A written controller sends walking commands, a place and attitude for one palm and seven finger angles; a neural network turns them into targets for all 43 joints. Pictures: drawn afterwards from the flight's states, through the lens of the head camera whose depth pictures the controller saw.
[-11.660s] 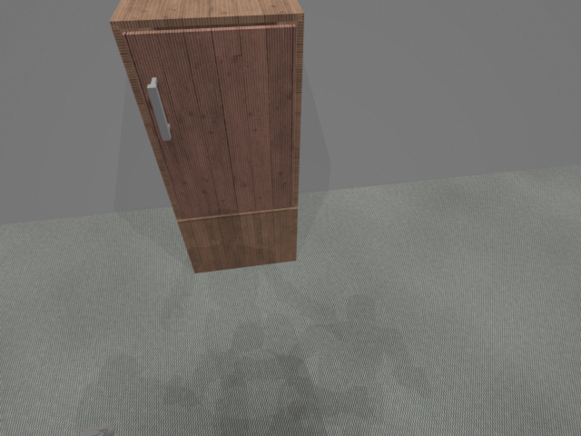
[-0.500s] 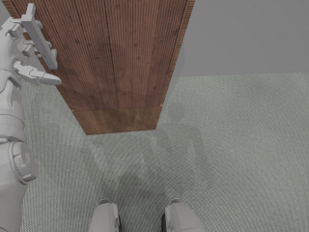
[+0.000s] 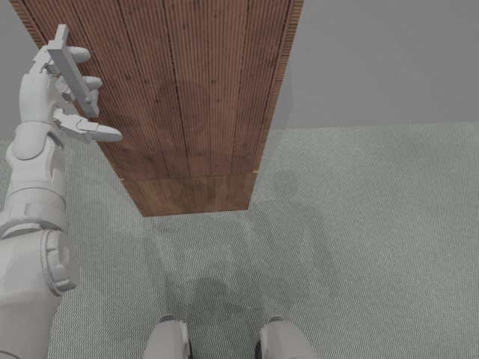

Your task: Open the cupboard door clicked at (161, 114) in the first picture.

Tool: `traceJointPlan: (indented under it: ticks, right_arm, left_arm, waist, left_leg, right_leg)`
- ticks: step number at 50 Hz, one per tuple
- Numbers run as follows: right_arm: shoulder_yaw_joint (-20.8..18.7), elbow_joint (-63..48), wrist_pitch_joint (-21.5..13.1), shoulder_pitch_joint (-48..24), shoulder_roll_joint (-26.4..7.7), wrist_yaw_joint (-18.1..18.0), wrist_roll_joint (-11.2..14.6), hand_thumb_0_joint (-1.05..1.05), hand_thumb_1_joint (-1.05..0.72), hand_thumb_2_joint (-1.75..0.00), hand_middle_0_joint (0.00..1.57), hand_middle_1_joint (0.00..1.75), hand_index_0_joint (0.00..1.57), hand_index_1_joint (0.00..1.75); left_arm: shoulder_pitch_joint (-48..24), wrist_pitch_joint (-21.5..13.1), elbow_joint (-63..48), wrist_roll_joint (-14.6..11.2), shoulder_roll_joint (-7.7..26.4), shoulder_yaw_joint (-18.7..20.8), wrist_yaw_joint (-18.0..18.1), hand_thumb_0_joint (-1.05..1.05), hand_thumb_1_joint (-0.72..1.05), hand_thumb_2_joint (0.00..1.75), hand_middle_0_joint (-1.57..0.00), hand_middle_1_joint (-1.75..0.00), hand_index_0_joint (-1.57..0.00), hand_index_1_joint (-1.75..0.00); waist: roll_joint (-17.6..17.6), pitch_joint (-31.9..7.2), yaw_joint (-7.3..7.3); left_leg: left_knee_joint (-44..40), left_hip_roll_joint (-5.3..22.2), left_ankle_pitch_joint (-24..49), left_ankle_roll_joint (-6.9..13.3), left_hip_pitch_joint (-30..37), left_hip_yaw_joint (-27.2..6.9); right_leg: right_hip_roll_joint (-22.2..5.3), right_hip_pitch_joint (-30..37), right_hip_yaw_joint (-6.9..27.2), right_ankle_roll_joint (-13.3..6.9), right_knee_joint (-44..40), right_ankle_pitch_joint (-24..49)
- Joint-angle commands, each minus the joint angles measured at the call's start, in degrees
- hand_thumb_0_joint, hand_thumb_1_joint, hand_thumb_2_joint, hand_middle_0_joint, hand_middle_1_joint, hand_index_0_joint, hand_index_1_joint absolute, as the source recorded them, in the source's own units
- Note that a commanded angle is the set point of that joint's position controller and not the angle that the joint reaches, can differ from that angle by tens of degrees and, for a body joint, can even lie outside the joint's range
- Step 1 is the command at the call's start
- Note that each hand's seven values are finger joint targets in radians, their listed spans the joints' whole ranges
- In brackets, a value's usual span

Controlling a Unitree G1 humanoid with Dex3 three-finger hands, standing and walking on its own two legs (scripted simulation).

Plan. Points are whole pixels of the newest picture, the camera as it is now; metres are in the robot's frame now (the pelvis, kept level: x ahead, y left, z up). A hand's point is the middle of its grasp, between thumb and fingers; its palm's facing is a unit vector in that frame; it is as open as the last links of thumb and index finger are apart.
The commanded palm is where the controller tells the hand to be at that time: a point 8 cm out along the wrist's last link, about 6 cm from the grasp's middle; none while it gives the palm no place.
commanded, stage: slide the fingers in behind the handle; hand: left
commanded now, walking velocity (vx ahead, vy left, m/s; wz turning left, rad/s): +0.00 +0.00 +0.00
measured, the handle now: (78, 75) +0.57 +0.23 +0.09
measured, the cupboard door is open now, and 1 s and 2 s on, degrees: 0 0 38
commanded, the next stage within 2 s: close the thumb around the handle in 0.28 s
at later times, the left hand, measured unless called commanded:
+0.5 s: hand (88, 100) +0.51 +0.21 +0.09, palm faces +0.02 -1.00 -0.03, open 13.8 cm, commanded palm +0.49 +0.24 +0.08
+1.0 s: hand (87, 99) +0.51 +0.21 +0.09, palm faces +0.01 -1.00 -0.02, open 5.7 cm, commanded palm +0.49 +0.24 +0.08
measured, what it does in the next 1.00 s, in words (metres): stands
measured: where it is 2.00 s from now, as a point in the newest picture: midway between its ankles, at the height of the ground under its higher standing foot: outside the picture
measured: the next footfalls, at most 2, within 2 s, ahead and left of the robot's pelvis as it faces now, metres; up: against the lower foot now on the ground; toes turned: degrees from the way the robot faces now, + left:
none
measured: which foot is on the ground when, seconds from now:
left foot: down 0.00-1.00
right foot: down 0.00-1.00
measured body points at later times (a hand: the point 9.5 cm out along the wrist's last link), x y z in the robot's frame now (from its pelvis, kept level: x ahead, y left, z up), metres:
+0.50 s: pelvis +0.00 +0.00 +0.00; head +0.13 +0.02 +0.43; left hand +0.50 +0.26 +0.10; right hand +0.01 -0.27 -0.11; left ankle +0.04 +0.13 -0.66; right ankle +0.00 -0.14 -0.66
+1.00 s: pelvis +0.00 +0.01 +0.00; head +0.13 +0.03 +0.43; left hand +0.51 +0.26 +0.09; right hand +0.00 -0.26 -0.11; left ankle +0.04 +0.13 -0.66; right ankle +0.00 -0.14 -0.66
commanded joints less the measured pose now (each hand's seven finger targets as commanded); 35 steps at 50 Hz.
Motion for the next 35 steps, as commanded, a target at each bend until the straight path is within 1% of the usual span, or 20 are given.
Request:
traceJointPlan:
  ticks: [1, 3, 6, 7, 9, 11, 13, 16, 18, 19, 20, 21, 23, 24, 25, 27, 28, 30, 33, 35]
  right_arm:
    - [-3.5, -2.1, -0.8, 9.1, -10.3, -0.8, 0.1, 0.00, -0.90, -0.90, 0.20, 0.30, 0.20, 0.30]
    - [-3.5, -2.3, -0.9, 9.2, -10.4, -1.0, 0.1, 0.00, -0.90, -0.90, 0.20, 0.30, 0.20, 0.30]
    - [-3.4, -2.4, -0.9, 9.0, -10.2, -0.9, 0.2, 0.00, -0.90, -0.90, 0.20, 0.30, 0.20, 0.30]
    - [-3.5, -2.3, -1.0, 9.3, -10.3, -1.0, 0.1, 0.00, -0.90, -0.90, 0.20, 0.30, 0.20, 0.30]
    - [-3.4, -2.2, -1.0, 9.1, -10.2, -0.9, 0.2, 0.00, -0.90, -0.90, 0.20, 0.30, 0.20, 0.30]
    - [-3.6, -2.4, -0.9, 9.2, -10.3, -0.9, 0.3, 0.00, -0.90, -0.90, 0.20, 0.30, 0.20, 0.30]
    - [-3.5, -2.2, -1.1, 9.0, -10.1, -0.8, 0.3, 0.00, -0.90, -0.90, 0.20, 0.30, 0.20, 0.30]
    - [-3.6, -2.1, -0.9, 9.3, -10.3, -0.8, 0.2, 0.00, -0.90, -0.90, 0.20, 0.30, 0.20, 0.30]
    - [-3.5, -2.3, -1.0, 9.1, -10.3, -0.8, 0.2, 0.00, -0.90, -0.90, 0.20, 0.30, 0.20, 0.30]
    - [-3.3, -2.1, -0.8, 9.2, -10.5, -0.9, 0.2, 0.00, -0.90, -0.90, 0.20, 0.30, 0.20, 0.30]
    - [-3.2, -2.0, -0.9, 9.1, -10.4, -1.0, 0.4, 0.00, -0.90, -0.90, 0.20, 0.30, 0.20, 0.30]
    - [-3.3, -2.1, -0.9, 9.3, -10.5, -1.1, 0.3, 0.00, -0.90, -0.90, 0.20, 0.30, 0.20, 0.30]
    - [-3.4, -2.3, -1.1, 9.4, -10.4, -1.1, 0.1, 0.00, -0.90, -0.90, 0.20, 0.30, 0.20, 0.30]
    - [-3.3, -2.4, -1.0, 9.5, -10.5, -1.1, 0.1, 0.00, -0.90, -0.90, 0.20, 0.30, 0.20, 0.30]
    - [-3.2, -2.6, -1.1, 9.1, -10.3, -0.9, 0.2, 0.00, -0.90, -0.90, 0.20, 0.30, 0.20, 0.30]
    - [-3.2, -2.5, -1.1, 9.5, -10.5, -1.1, 0.1, 0.00, -0.90, -0.90, 0.20, 0.30, 0.20, 0.30]
    - [-3.2, -2.8, -1.0, 9.2, -10.6, -1.1, 0.1, 0.00, -0.90, -0.90, 0.20, 0.30, 0.20, 0.30]
    - [-3.1, -2.8, -0.9, 9.0, -10.6, -1.2, 0.3, 0.00, -0.90, -0.90, 0.20, 0.30, 0.20, 0.30]
    - [-3.1, -3.0, -1.0, 9.3, -10.7, -1.3, 0.2, 0.00, -0.90, -0.90, 0.20, 0.30, 0.20, 0.30]
    - [-3.3, -2.7, -1.1, 9.2, -10.6, -1.3, 0.2, 0.00, -0.90, -0.90, 0.20, 0.30, 0.20, 0.30]
  left_arm:
    - [-27.9, -4.2, -12.0, 0.1, 11.9, -1.0, -1.8, 0.00, -0.50, 0.30, -0.30, -1.20, -0.30, -1.20]
    - [-27.0, -4.4, -12.2, -0.2, 13.7, 0.5, -2.3, 0.00, -0.50, 0.30, -0.30, -1.20, -0.30, -1.20]
    - [-26.6, -4.0, -12.4, -0.9, 12.0, -0.4, -2.7, 0.00, -0.50, 0.30, -0.30, -1.20, -0.30, -1.20]
    - [-26.0, -4.2, -12.0, -1.0, 13.1, 0.8, -2.7, 0.00, -0.50, 0.30, -0.30, -1.20, -0.30, -1.20]
    - [-27.0, -4.2, -13.1, -1.1, 12.3, -0.2, -2.8, 0.00, -0.50, 0.30, -0.30, -1.20, -0.30, -1.20]
    - [-24.6, -3.9, -12.2, -1.1, 13.3, 0.9, -2.7, 0.00, -0.50, 0.30, -0.30, -1.20, -0.30, -1.20]
    - [-25.9, -4.3, -13.2, -1.1, 11.8, -0.4, -2.8, 0.00, -0.50, 0.30, -0.30, -1.20, -0.30, -1.20]
    - [-25.5, -4.1, -13.0, -0.9, 13.6, 1.0, -2.4, 0.00, -0.50, 0.30, -0.30, -1.20, -0.30, -1.20]
    - [-24.8, -4.0, -12.0, -1.0, 12.9, 0.6, -2.5, 0.00, -0.50, 0.30, -0.30, -1.20, -0.30, -1.20]
    - [-25.7, -3.8, -11.1, -0.9, 14.8, 1.7, -2.4, 0.00, -0.50, 0.30, -0.30, -1.20, -0.30, -1.20]
    - [-26.8, -3.5, -10.3, -0.7, 14.2, 0.6, -2.6, 0.00, -0.44, 0.32, -0.30, -1.21, -0.30, -1.21]
    - [-26.7, -3.4, -10.4, -0.4, 14.9, 1.2, -2.6, 0.00, -0.39, 0.35, -0.31, -1.21, -0.31, -1.21]
    - [-26.5, -4.1, -12.2, -0.9, 15.6, 2.2, -2.8, 0.00, -0.28, 0.40, -0.32, -1.22, -0.32, -1.22]
    - [-25.3, -4.1, -11.8, -0.8, 16.4, 2.9, -2.9, 0.00, -0.22, 0.42, -0.32, -1.23, -0.32, -1.23]
    - [-25.1, -3.9, -11.2, -1.0, 14.3, 1.4, -3.1, 0.00, -0.16, 0.44, -0.32, -1.24, -0.32, -1.24]
    - [-24.8, -3.9, -10.8, -1.3, 16.5, 3.6, -3.0, 0.00, -0.05, 0.49, -0.33, -1.25, -0.33, -1.25]
    - [-25.1, -3.9, -11.3, -1.2, 17.4, 3.8, -3.1, 0.00, 0.00, 0.52, -0.34, -1.25, -0.34, -1.25]
    - [-25.1, -3.3, -10.1, -0.9, 17.1, 3.2, -3.4, 0.00, 0.12, 0.56, -0.34, -1.27, -0.34, -1.27]
    - [-26.9, -4.0, -13.0, -0.9, 18.3, 3.8, -3.4, 0.00, 0.28, 0.64, -0.36, -1.28, -0.36, -1.28]
    - [-26.7, -4.2, -13.0, -1.3, 17.0, 3.1, -3.6, 0.00, 0.40, 0.68, -0.36, -1.30, -0.36, -1.30]
  waist:
    - [5.7, -25.3, -2.60]
    - [6.7, -28.2, -1.65]
    - [6.5, -27.0, -1.67]
    - [5.5, -27.3, -1.48]
    - [7.4, -27.7, -1.65]
    - [5.1, -27.5, -1.23]
    - [7.2, -27.6, -1.61]
    - [5.9, -26.8, -1.23]
    - [5.4, -26.8, -1.52]
    - [4.9, -25.4, -1.69]
    - [4.8, -24.1, -2.32]
    - [4.6, -24.4, -2.11]
    - [7.0, -27.7, -1.27]
    - [6.5, -28.3, -0.80]
    - [7.0, -26.8, -1.20]
    - [4.6, -26.5, -1.15]
    - [5.6, -27.7, -0.87]
    - [4.5, -25.5, -1.48]
    - [7.8, -28.5, -0.95]
    - [7.5, -28.2, -1.35]
  left_leg:
    - [-5.0, -4.8, 14.2, 2.8, 25.6, -1.8]
    - [-4.8, -5.0, 15.6, 2.8, 25.9, -1.7]
    - [-4.9, -5.0, 15.6, 2.8, 26.0, -1.7]
    - [-4.6, -5.0, 16.4, 3.0, 25.8, -1.8]
    - [-4.6, -4.9, 16.8, 2.7, 26.7, -1.9]
    - [-4.8, -5.0, 16.4, 2.9, 25.5, -1.6]
    - [-4.7, -5.0, 17.3, 2.8, 26.7, -1.6]
    - [-5.0, -4.9, 16.8, 2.8, 26.1, -1.8]
    - [-4.7, -5.0, 17.0, 2.9, 25.4, -1.6]
    - [-4.6, -4.9, 15.6, 3.0, 23.5, -1.5]
    - [-4.7, -5.0, 14.4, 3.0, 22.9, -1.5]
    - [-4.8, -4.9, 14.4, 3.0, 22.9, -1.6]
    - [-4.5, -5.0, 16.6, 2.9, 25.1, -1.5]
    - [-4.5, -4.9, 17.3, 2.7, 25.3, -1.8]
    - [-4.6, -4.9, 17.1, 2.6, 25.3, -1.8]
    - [-4.2, -4.9, 16.8, 3.1, 23.8, -1.5]
    - [-4.3, -4.9, 16.7, 2.9, 23.5, -1.4]
    - [-4.1, -4.9, 15.2, 3.0, 21.9, -1.2]
    - [-4.2, -4.7, 16.9, 2.7, 24.8, -1.8]
    - [-4.0, -4.6, 17.2, 2.6, 25.9, -2.0]
  right_leg:
    - [4.4, 2.7, 0.7, -1.6, -8.0, 16.6]
    - [4.4, 4.5, 0.9, -1.7, -7.5, 18.2]
    - [4.5, 4.1, 0.6, -1.7, -7.7, 18.0]
    - [4.5, 4.7, 0.7, -1.8, -7.5, 18.8]
    - [4.5, 4.0, 0.7, -1.8, -7.4, 19.0]
    - [4.6, 5.3, 0.7, -1.7, -7.7, 19.3]
    - [4.5, 4.3, 0.6, -1.7, -7.5, 19.8]
    - [4.6, 4.9, 0.6, -1.8, -7.6, 19.2]
    - [4.6, 4.7, 0.7, -1.7, -7.5, 19.7]
    - [4.5, 5.0, 0.9, -1.5, -7.7, 19.0]
    - [4.5, 4.3, 0.9, -1.5, -7.7, 18.0]
    - [4.5, 4.4, 0.9, -1.6, -7.7, 17.7]
    - [4.4, 5.1, 1.0, -1.7, -7.3, 19.5]
    - [4.5, 5.3, 0.7, -1.8, -6.9, 19.5]
    - [4.5, 4.1, 0.5, -1.8, -7.0, 19.0]
    - [4.6, 5.2, 0.8, -1.7, -7.0, 19.6]
    - [4.5, 5.9, 0.9, -1.5, -6.8, 19.8]
    - [4.4, 5.3, 1.0, -1.4, -7.1, 18.9]
    - [4.5, 4.5, 0.7, -1.7, -6.4, 18.9]
    - [4.6, 3.5, 0.6, -1.7, -6.6, 18.7]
